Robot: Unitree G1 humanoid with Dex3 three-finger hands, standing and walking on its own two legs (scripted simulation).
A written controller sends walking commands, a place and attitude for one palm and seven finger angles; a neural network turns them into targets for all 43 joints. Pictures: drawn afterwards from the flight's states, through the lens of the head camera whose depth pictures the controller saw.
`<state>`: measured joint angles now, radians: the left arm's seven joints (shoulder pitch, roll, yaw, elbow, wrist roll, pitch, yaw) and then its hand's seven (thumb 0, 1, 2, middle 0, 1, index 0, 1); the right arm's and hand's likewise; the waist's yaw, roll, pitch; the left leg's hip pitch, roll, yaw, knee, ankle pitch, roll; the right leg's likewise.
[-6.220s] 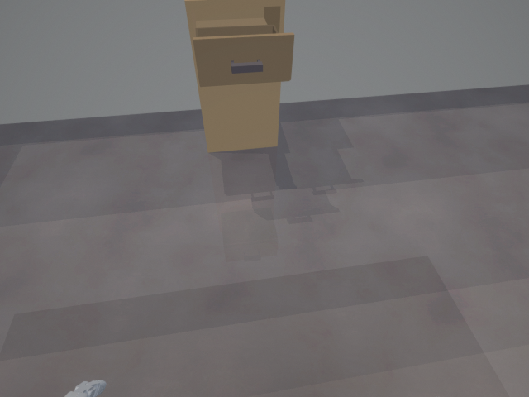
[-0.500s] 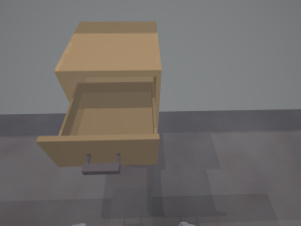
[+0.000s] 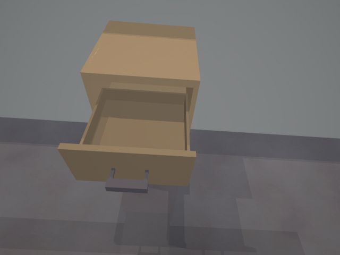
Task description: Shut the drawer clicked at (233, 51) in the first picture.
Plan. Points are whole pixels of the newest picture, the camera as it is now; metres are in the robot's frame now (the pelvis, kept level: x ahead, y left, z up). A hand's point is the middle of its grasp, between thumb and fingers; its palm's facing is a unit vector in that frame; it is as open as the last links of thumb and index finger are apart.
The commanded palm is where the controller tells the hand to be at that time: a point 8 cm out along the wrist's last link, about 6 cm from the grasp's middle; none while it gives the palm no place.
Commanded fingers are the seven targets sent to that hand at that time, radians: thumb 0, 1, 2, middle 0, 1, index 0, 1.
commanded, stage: come to a stop and stand still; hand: left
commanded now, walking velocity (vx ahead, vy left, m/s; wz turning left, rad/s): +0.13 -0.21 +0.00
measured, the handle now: (128, 178) +0.33 +0.14 -0.08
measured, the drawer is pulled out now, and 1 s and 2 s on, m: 0.30 0.30 0.30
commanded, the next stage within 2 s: look again from close up in 0.74 s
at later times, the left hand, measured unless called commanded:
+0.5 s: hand out of the picture -0.04 +0.12 -0.17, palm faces +0.01 -0.98 -0.18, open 7.4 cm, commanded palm none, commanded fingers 0.00 0.90 0.90 -0.20 -0.30 -0.20 -0.30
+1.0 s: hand out of the picture -0.02 +0.14 -0.17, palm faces +0.02 -0.98 -0.19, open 7.4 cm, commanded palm none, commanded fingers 0.00 0.90 0.90 -0.20 -0.30 -0.20 -0.30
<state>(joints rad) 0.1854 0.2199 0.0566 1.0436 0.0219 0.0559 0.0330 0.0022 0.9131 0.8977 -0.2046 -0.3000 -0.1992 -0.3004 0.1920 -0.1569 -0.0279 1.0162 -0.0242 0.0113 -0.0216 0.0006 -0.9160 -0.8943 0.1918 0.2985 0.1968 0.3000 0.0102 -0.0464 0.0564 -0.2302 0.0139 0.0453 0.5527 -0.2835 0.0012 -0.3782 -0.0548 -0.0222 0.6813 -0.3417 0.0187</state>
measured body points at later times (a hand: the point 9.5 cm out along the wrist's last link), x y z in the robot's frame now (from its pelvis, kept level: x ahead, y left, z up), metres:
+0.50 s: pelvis -0.02 -0.03 +0.00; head -0.02 -0.04 +0.45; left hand -0.04 +0.18 -0.16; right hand -0.02 -0.26 -0.16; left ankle +0.01 +0.12 -0.73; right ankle -0.06 -0.12 -0.73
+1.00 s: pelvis -0.02 -0.03 +0.01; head -0.01 -0.03 +0.46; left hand -0.02 +0.19 -0.15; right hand -0.02 -0.24 -0.16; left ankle +0.01 +0.12 -0.73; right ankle -0.06 -0.12 -0.73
